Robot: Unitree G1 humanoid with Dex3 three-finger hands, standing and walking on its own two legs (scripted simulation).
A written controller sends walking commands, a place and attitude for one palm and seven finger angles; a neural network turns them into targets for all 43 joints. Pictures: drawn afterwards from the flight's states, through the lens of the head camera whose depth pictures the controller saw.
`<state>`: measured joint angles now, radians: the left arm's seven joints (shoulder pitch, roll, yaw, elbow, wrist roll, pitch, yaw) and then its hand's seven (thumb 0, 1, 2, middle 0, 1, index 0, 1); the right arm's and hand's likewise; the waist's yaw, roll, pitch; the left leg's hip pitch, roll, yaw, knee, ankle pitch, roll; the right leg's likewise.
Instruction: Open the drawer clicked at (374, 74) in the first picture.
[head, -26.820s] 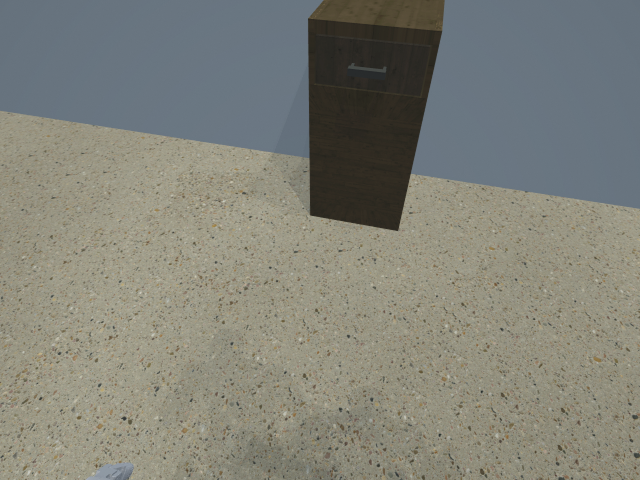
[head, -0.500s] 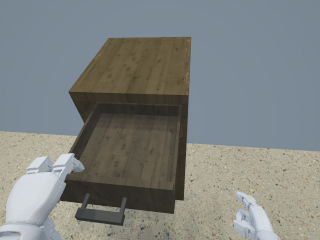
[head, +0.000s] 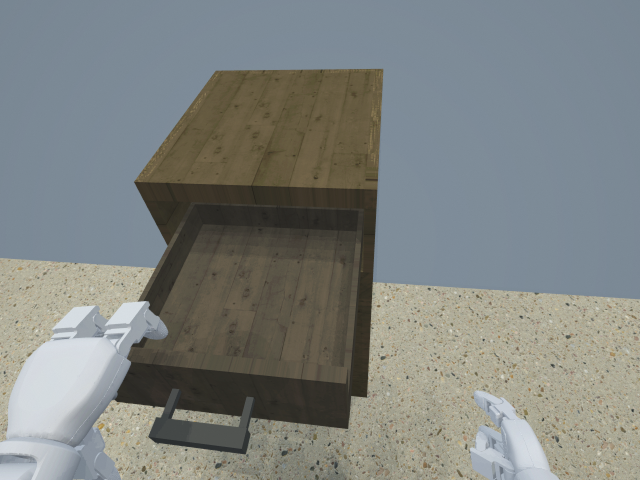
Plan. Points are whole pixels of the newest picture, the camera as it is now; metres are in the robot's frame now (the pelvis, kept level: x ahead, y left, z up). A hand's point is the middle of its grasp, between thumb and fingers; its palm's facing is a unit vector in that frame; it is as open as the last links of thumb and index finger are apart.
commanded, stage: draw the hand back to the body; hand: left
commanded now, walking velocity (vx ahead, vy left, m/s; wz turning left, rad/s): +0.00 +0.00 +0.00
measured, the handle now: (205, 417) +0.19 +0.20 -0.04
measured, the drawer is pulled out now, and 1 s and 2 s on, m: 0.30 0.30 0.30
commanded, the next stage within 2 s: step back with the hand held close in 1.12 s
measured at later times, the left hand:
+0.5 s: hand (127, 336) +0.19 +0.22 +0.16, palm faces +0.39 -0.82 -0.41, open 12.3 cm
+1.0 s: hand (121, 346) +0.18 +0.22 +0.16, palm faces +0.42 -0.81 -0.41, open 8.0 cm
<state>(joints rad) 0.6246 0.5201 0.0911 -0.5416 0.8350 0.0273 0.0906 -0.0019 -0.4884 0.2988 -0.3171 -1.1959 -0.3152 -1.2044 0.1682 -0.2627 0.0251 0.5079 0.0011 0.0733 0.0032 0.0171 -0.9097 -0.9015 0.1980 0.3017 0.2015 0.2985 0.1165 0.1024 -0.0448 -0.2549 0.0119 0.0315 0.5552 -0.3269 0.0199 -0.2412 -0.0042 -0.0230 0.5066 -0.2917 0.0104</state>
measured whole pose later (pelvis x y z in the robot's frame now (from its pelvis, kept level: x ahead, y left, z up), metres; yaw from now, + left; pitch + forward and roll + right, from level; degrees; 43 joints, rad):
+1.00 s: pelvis +0.01 -0.03 +0.01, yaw +1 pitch -3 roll +0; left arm 0.53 0.31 0.28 -0.46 -0.05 -0.09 0.11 0.01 0.73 0.82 -0.22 -0.41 -0.22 -0.41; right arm 0.17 -0.21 0.01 0.62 0.00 -0.13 -0.08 0.02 -0.91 -0.90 0.20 0.30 0.20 0.30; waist 0.06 0.08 0.01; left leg -0.09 0.03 0.01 0.41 -0.27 -0.01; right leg -0.08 0.02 -0.05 0.39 -0.25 -0.02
